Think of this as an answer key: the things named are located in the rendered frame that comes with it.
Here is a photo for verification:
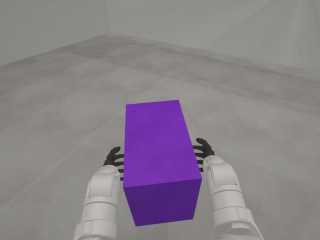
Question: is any robot right hand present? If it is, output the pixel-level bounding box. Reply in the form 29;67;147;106
192;138;215;172

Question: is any right robot forearm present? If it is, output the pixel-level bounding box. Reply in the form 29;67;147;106
203;155;264;240

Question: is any left robot forearm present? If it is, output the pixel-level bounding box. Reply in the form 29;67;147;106
73;165;121;240

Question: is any carton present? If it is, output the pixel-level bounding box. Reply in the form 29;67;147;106
123;100;202;227

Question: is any robot left hand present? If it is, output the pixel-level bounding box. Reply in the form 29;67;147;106
103;146;124;181

